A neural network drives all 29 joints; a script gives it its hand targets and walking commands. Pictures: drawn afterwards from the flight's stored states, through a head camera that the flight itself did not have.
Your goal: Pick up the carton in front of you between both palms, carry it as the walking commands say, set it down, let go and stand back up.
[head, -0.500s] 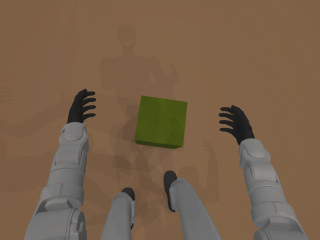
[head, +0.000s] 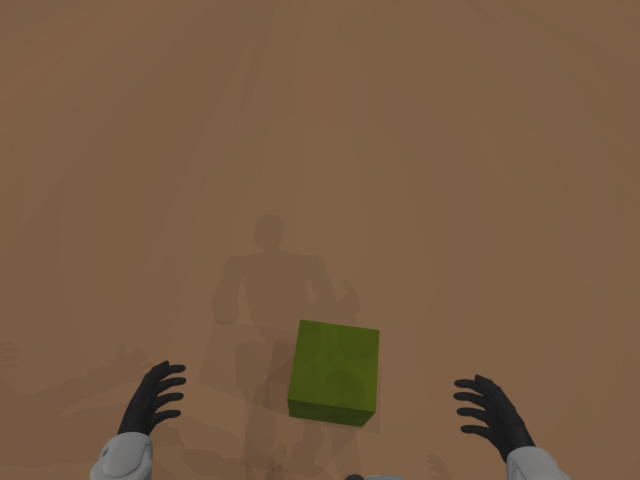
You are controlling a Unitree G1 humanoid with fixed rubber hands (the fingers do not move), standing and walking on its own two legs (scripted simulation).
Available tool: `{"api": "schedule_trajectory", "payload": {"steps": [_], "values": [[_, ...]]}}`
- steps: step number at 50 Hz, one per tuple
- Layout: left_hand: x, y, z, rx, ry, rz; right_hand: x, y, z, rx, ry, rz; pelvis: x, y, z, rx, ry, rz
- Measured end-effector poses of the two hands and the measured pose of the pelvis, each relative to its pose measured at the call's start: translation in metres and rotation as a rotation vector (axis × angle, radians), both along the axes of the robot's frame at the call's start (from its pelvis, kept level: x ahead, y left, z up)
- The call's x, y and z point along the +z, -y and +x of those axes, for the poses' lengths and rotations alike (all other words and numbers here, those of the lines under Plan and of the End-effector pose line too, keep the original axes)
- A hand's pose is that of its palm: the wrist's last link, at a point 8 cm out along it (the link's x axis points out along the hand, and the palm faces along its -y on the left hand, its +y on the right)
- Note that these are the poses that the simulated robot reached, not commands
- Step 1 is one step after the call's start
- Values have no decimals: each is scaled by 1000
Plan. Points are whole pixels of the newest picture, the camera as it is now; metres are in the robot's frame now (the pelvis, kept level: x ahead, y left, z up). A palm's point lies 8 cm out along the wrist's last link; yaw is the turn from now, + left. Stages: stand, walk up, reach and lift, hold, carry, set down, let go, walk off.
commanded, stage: let go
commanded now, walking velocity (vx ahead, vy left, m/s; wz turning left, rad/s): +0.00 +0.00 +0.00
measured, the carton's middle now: (332, 375) +0.39 -0.07 -0.65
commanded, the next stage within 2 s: stand in 0.54 s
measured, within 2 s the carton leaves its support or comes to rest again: neither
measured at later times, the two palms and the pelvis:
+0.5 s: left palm (117, 472) +0.16 +0.23 -0.07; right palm (517, 436) +0.16 -0.24 -0.06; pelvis +0.00 +0.00 +0.00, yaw +0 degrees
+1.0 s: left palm out of the picture +0.10 +0.26 -0.08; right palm (553, 473) +0.12 -0.29 -0.11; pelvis +0.00 -0.02 +0.00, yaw +2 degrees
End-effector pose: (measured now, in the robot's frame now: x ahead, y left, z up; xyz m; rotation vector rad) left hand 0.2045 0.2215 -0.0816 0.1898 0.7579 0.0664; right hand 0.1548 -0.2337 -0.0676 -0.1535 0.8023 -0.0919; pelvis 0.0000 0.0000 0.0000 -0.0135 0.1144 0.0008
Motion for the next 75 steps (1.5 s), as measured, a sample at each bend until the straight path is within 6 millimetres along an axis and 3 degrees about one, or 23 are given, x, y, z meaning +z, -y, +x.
{"api": "schedule_trajectory", "payload": {"steps": [7,13,28,36,40,57,75], "values": [[17,-24,-36,24,-20,5,3,-16,11,32,21,4,4,-12,3,4,96,-4],[21,-30,-50,32,-34,-4,3,-20,13,45,13,0,4,-15,2,10,152,-3],[14,-7,-49,39,-23,10,3,13,2,-3,-21,-65,-1,3,-3,3,184,4],[8,-42,-79,123,-104,151,-21,42,-9,-11,-23,-92,-4,12,-3,15,146,10],[9,-50,-90,152,-131,185,-31,50,-19,-9,-68,-103,-3,16,-2,22,141,13],[-7,-32,-108,167,-205,153,-41,68,-46,-17,-172,-141,-2,27,-5,31,148,18],[-11,-41,-129,173,-259,158,-43,75,-77,-32,-236,-162,1,26,-16,23,164,20]]}}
